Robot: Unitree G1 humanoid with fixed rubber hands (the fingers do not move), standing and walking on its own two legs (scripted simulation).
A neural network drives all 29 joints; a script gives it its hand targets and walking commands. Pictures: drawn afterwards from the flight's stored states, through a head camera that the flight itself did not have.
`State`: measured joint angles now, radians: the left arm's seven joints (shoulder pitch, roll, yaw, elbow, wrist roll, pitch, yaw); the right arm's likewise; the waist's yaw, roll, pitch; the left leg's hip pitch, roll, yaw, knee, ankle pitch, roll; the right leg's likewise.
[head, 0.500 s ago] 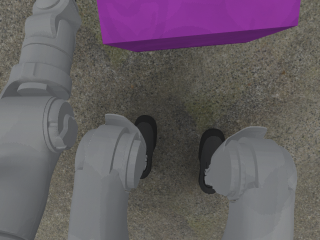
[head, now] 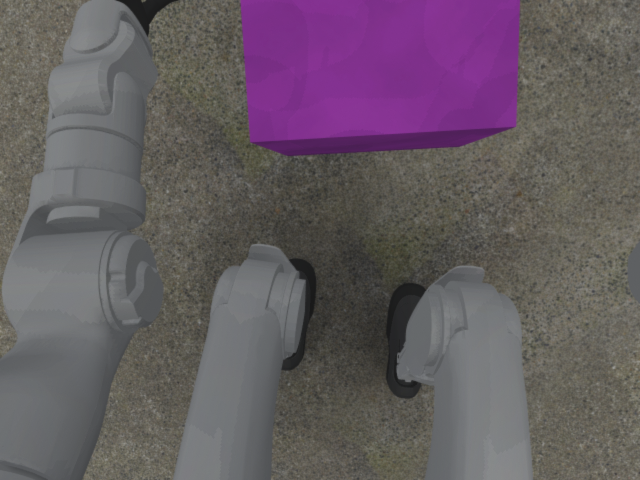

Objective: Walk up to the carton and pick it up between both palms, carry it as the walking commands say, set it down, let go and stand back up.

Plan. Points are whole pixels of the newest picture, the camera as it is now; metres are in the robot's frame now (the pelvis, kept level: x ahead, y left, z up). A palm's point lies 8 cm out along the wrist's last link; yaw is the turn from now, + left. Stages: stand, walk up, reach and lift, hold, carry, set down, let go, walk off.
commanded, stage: set down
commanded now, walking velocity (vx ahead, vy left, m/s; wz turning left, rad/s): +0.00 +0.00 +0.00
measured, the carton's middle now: (371, 42) +0.59 +0.01 -0.31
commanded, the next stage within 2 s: let go in 0.88 s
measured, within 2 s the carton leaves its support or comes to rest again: neither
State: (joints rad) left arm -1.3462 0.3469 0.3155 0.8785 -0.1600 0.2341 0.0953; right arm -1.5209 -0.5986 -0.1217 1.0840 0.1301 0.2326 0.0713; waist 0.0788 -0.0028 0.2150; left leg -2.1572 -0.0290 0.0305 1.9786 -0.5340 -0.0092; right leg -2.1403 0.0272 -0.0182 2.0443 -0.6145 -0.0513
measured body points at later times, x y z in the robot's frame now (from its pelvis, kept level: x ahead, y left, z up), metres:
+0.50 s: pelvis +0.01 +0.00 +0.13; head +0.35 -0.02 +0.43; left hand +0.55 +0.24 +0.04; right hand +0.61 -0.25 +0.05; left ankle +0.12 +0.11 -0.39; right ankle +0.09 -0.10 -0.39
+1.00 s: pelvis +0.04 +0.00 +0.25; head +0.35 -0.02 +0.57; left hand +0.54 +0.23 +0.14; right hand +0.59 -0.24 +0.15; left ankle +0.12 +0.12 -0.39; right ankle +0.09 -0.10 -0.39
